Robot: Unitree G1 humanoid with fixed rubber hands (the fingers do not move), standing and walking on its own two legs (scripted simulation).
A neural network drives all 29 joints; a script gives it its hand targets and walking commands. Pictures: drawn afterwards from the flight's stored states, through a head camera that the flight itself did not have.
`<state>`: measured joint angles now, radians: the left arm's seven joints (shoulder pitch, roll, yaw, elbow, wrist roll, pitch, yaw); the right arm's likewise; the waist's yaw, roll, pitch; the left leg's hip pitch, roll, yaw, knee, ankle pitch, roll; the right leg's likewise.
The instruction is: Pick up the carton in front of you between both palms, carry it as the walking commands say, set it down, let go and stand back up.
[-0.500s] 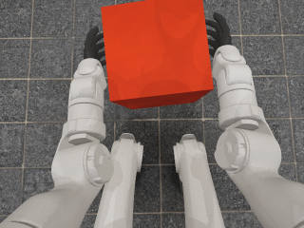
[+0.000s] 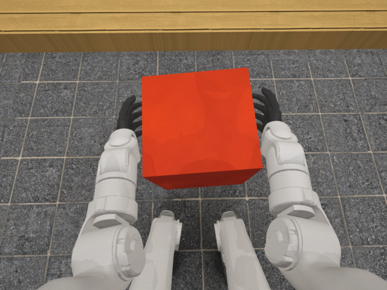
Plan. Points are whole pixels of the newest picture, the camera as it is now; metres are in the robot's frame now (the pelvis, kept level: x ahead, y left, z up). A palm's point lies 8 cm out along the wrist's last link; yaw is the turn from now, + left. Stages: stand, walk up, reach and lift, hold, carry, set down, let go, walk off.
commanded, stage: reach and lift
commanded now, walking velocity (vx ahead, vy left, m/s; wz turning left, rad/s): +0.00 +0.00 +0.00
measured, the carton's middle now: (199, 139) +0.43 +0.00 -0.10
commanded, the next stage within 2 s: hold in 1.78 s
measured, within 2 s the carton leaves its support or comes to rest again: neither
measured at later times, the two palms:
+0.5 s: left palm (101, 112) +0.38 +0.15 +0.12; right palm (311, 106) +0.40 -0.15 +0.12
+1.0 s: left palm (67, 106) +0.35 +0.15 +0.20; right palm (351, 98) +0.36 -0.15 +0.20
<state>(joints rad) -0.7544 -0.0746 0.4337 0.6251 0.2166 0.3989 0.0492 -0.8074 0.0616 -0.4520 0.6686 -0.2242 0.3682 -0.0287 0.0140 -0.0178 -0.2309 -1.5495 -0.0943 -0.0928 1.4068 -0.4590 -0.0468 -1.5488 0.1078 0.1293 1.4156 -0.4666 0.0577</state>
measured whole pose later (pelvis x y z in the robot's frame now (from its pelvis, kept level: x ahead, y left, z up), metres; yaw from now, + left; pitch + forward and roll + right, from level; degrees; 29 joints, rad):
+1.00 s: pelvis +0.07 +0.00 +0.17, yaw +0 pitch -4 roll +0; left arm -0.28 -0.15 0.27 0.39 0.26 0.63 0.01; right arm -0.31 0.16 -0.29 0.39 -0.28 0.61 0.00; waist 0.00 0.01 -0.03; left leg -0.18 -0.05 -0.14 0.48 -0.23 -0.01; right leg -0.16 0.05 0.15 0.47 -0.23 0.02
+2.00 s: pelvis +0.08 +0.00 +0.18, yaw +0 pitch -6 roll +0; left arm -0.22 -0.14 0.19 0.20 0.24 0.76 0.00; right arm -0.24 0.15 -0.20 0.19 -0.26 0.74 0.00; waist 0.01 0.00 0.00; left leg -0.04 -0.03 -0.13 0.34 -0.18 -0.01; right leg -0.04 0.04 0.14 0.34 -0.19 0.01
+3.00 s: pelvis +0.32 -0.04 +0.15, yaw +0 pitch +4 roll -1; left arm -0.01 -0.13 0.05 -0.50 0.01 1.21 0.14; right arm -0.02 0.13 -0.07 -0.52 -0.02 1.20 -0.16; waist -0.03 0.05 -0.16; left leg -0.06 0.10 0.12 0.55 -0.49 -0.04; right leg -0.48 -0.04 -0.23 0.55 -0.11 -0.07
